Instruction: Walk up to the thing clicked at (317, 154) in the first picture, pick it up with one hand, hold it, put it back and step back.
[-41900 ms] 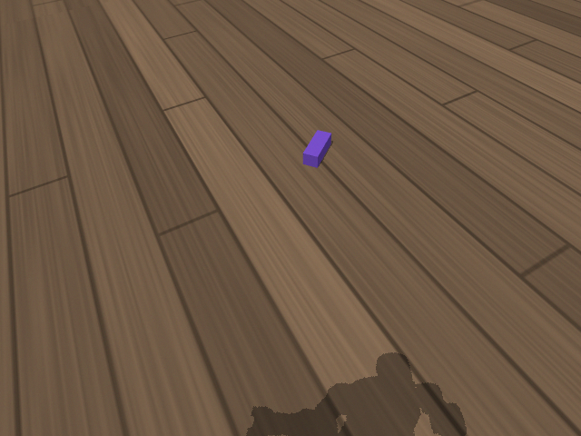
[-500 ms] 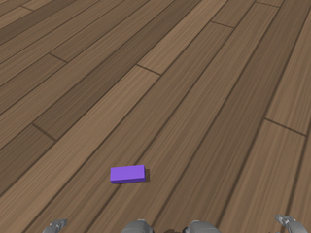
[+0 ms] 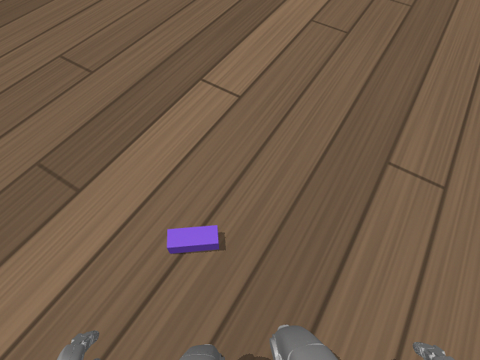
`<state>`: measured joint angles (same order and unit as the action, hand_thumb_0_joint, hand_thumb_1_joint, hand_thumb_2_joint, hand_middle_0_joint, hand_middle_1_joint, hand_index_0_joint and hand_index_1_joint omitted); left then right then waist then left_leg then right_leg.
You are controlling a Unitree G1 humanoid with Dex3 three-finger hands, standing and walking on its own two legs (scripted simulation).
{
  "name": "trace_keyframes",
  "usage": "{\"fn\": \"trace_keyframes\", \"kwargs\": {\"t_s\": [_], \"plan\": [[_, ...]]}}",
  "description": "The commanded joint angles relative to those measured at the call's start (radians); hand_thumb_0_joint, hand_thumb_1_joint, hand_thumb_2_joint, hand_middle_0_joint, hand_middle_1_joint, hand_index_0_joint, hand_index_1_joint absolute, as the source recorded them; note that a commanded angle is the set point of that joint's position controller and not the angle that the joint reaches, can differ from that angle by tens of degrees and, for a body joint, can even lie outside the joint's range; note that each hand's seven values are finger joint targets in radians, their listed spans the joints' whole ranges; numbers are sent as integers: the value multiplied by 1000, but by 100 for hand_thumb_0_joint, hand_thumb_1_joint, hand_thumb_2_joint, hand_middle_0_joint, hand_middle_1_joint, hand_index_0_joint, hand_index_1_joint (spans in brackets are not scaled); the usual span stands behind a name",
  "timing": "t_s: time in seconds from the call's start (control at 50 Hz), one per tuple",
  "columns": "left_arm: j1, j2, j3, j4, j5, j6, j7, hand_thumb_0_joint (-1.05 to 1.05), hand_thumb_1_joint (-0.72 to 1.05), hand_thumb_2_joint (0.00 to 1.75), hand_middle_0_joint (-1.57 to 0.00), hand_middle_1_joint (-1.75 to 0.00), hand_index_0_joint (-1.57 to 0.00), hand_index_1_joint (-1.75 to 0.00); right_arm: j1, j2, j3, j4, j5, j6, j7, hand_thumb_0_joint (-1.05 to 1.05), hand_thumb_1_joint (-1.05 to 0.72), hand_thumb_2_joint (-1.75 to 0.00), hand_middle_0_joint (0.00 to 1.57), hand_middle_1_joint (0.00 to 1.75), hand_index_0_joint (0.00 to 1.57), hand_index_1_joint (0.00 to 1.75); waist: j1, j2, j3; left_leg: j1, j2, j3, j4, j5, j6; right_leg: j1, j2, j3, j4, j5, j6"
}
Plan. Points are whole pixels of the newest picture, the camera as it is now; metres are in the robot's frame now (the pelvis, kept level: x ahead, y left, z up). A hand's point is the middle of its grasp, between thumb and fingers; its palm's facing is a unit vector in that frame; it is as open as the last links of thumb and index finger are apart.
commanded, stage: step back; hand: left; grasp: from above
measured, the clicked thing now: (193, 239) +0.57 +0.21 -0.73
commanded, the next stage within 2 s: none
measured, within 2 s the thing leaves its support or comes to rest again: neither
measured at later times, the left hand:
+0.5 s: hand out of the picture +0.00 +0.26 -0.15, palm faces -0.01 -0.93 -0.38, open 7.4 cm
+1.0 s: hand out of the picture -0.24 +0.21 -0.15, palm faces -0.07 -0.91 -0.40, open 7.4 cm
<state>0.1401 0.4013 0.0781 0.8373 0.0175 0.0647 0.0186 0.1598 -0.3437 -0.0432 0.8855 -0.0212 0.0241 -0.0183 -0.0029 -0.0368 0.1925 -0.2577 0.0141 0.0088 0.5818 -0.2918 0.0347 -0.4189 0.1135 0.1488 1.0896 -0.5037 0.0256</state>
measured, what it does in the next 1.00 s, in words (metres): walks backwards: right foot, then left foot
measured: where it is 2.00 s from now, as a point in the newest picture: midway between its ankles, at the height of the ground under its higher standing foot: outside the picture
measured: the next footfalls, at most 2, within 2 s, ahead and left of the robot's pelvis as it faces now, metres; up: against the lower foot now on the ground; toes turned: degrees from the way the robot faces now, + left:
right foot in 0.14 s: -0.01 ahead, -0.14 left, +0.00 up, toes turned +1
left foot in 0.48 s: -0.11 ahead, +0.10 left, +0.00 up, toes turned -1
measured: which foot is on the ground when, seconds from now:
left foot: down 0.00-0.16, up 0.18-0.46, down 0.48-0.92, up 0.94-1.00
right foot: up 0.00-0.12, down 0.14-0.48, up 0.50-0.88, down 0.90-1.00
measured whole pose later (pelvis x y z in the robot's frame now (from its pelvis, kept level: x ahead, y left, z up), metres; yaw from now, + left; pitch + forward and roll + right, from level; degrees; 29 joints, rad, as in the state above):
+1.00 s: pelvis -0.32 -0.06 -0.01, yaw -5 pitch -3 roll +1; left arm 0.24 0.37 0.07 0.85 0.04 0.07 -0.02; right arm 0.13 -0.41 -0.06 0.84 -0.01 0.06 -0.03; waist 0.03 0.02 0.15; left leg -0.54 -0.04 -0.11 0.94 -0.44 -0.01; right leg -0.25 0.00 0.05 0.68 -0.38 -0.02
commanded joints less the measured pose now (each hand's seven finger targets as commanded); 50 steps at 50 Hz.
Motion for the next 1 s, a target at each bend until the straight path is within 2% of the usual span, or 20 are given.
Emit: {"fn": "trace_keyframes", "kwargs": {"t_s": [0.0,0.1,0.12,0.16,0.18,0.24,0.32,0.38,0.42,0.44,0.48,0.5,0.54,0.58,0.76,0.86,0.88,0.9,0.92,0.98], "plan": [[-3,147,51,-101,5,-35,4,0,90,90,-20,-30,-20,-30,39,-292,-83,-85,0,-19,-22,0,-90,-90,20,30,20,30,-36,189,-232,265,267,-248,-64,639,210,-50,-61,-27,-190,-10,-3],[133,137,58,-24,17,-50,-5,0,90,90,-20,-30,-20,-30,-57,-293,-76,-117,13,1,-9,0,-90,-90,20,30,20,30,31,176,-270,42,215,-206,13,346,128,266,-82,-126,-660,293,-48],[141,184,67,-29,27,-59,-2,0,90,90,-20,-30,-20,-30,-49,-264,-65,-119,23,2,-7,0,-90,-90,20,30,20,30,34,100,-277,-54,164,-175,57,211,71,330,-132,-25,-682,375,-70],[47,339,94,-82,25,-62,-6,0,90,90,-20,-30,-20,-30,-81,-224,-64,-126,29,9,-18,0,-90,-90,20,30,20,30,54,-248,-198,-168,-100,-91,493,-356,-31,116,-502,420,-772,542,-342],[-1,303,91,-114,24,-67,-6,0,90,90,-20,-30,-20,-30,-37,-251,-71,-105,26,14,-18,0,-90,-90,20,30,20,30,25,-175,-181,-137,-85,-173,624,-355,-39,58,-505,401,-761,563,-347],[-61,209,65,-132,15,-58,6,0,90,90,-20,-30,-20,-30,26,-241,-57,-70,34,3,-18,0,-90,-90,20,30,20,30,-9,-88,-176,-173,-130,-155,644,-235,-44,142,-328,104,-657,697,-243],[39,185,59,-139,24,-47,13,0,90,90,-20,-30,-20,-30,0,-229,-42,-90,24,-8,-21,0,-90,-90,20,30,20,30,54,-130,-231,-233,-92,-101,387,-262,-62,369,-321,101,-595,778,-255],[13,211,60,-157,17,-37,13,0,90,90,-20,-30,-20,-30,59,-218,-49,-81,9,-12,-17,0,-90,-90,20,30,20,30,26,-185,-262,-115,-39,-53,125,-214,-42,360,-341,114,-562,757,-234],[-21,212,52,-171,3,-24,4,0,90,90,-20,-30,-20,-30,123,-214,-60,-48,1,-20,-10,0,-90,-90,20,30,20,30,-17,-126,-275,30,-48,10,-160,40,-27,289,-297,68,-488,639,-178],[2,187,40,-175,2,-17,0,0,90,90,-20,-30,-20,-30,107,-239,-72,-55,-11,-25,-9,0,-90,-90,20,30,20,30,-5,-57,-260,95,2,-92,-190,126,-8,165,-247,49,-459,491,-122],[-51,183,54,-185,3,-17,12,0,90,90,-20,-30,-20,-30,48,-418,-109,-93,-18,-25,3,0,-90,-90,20,30,20,30,-50,276,-217,-12,398,-540,-280,314,224,-37,-17,-44,-88,-147,-36],[-76,200,64,-171,17,-16,19,0,90,90,-20,-30,-20,-30,22,-406,-108,-96,-17,-32,0,0,-90,-90,20,30,20,30,-49,221,-179,-89,416,-569,-283,317,264,-10,-6,60,72,-157,-40],[6,173,63,-124,-7,-11,16,0,90,90,-20,-30,-20,-30,-72,-312,-77,-102,-22,-36,-12,0,-90,-90,20,30,20,30,37,124,-162,-34,277,-330,-220,420,188,-67,10,98,210,-39,-51],[70,189,73,-101,-2,-12,7,0,90,90,-20,-30,-20,-30,-59,-285,-76,-113,-15,-39,-16,0,-90,-90,20,30,20,30,49,154,-171,21,246,-263,-169,478,183,-85,2,74,240,14,-30],[61,161,55,-102,8,-18,-12,0,90,90,-20,-30,-20,-30,28,-309,-94,-133,-16,-23,-13,0,-90,-90,20,30,20,30,-34,225,-260,180,247,-238,-147,314,206,9,-70,-47,-195,-23,13],[268,161,63,13,13,-24,-23,0,90,90,-20,-30,-20,-30,-68,-327,-87,-153,-7,9,-3,0,-90,-90,20,30,20,30,61,242,-293,-51,208,-197,-99,87,107,305,-97,-156,-643,175,-56],[247,206,76,2,30,-29,-23,0,90,90,-20,-30,-20,-30,-42,-280,-73,-154,-1,11,-1,0,-90,-90,20,30,20,30,51,111,-246,-188,116,-170,10,-55,46,311,-174,6,-704,97,-84],[178,330,106,-37,32,-25,-26,0,90,90,-20,-30,-20,-30,-108,-212,-62,-186,12,6,-12,0,-90,-90,20,30,20,30,88,-244,-169,-327,-113,-67,257,-250,-25,147,-399,337,-829,-2,-200],[70,392,112,-83,38,-26,-20,0,90,90,-20,-30,-20,-30,-101,-260,-82,-169,4,11,-29,0,-90,-90,20,30,20,30,83,-276,-87,-241,-82,-140,503,-320,-55,-114,-560,482,-906,-47,-323],[-94,225,66,-123,30,-41,-3,0,90,90,-20,-30,-20,-30,23,-249,-65,-97,21,3,-23,0,-90,-90,20,30,20,30,-36,-80,-90,-236,-136,-177,597,-163,-41,-11,-337,64,-701,397,-187]]}}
